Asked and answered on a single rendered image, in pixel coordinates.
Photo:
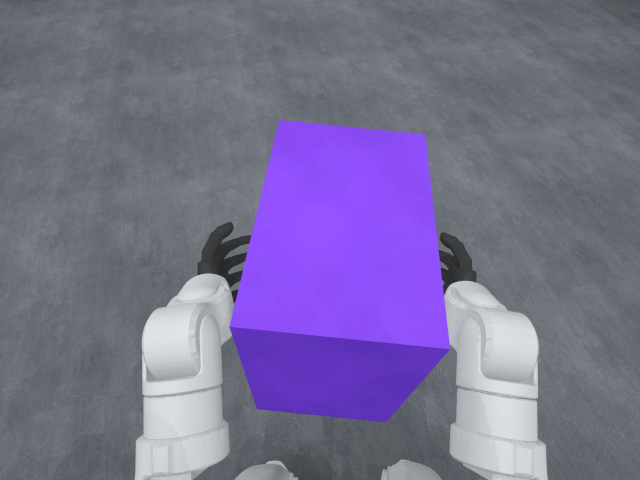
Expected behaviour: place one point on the robot right forearm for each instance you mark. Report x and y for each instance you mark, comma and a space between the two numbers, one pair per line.
495, 433

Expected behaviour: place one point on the left robot hand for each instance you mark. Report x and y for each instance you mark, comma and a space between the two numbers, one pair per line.
214, 252

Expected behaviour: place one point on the right robot hand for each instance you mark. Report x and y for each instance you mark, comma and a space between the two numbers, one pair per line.
460, 265

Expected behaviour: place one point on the carton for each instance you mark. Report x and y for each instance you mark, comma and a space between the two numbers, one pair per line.
340, 310

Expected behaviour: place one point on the left robot shin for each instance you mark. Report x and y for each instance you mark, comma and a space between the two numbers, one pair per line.
277, 462

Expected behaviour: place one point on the robot left forearm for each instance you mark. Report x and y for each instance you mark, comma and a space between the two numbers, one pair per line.
184, 429

